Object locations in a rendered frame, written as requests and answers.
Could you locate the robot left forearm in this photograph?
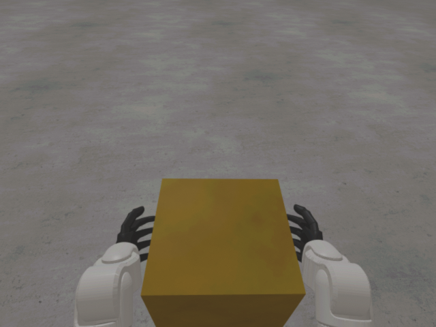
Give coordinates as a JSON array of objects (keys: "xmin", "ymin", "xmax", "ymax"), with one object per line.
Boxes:
[{"xmin": 74, "ymin": 242, "xmax": 142, "ymax": 327}]

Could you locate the left robot hand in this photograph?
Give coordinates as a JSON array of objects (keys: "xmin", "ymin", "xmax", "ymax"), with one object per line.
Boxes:
[{"xmin": 116, "ymin": 206, "xmax": 155, "ymax": 262}]

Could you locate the carton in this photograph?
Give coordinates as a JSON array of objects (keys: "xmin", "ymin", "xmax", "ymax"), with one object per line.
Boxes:
[{"xmin": 141, "ymin": 178, "xmax": 306, "ymax": 327}]

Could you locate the right robot hand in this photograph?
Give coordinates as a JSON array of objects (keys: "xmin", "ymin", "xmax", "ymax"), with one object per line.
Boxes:
[{"xmin": 287, "ymin": 204, "xmax": 323, "ymax": 263}]

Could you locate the robot right forearm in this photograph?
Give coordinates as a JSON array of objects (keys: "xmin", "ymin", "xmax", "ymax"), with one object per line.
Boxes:
[{"xmin": 302, "ymin": 240, "xmax": 374, "ymax": 327}]

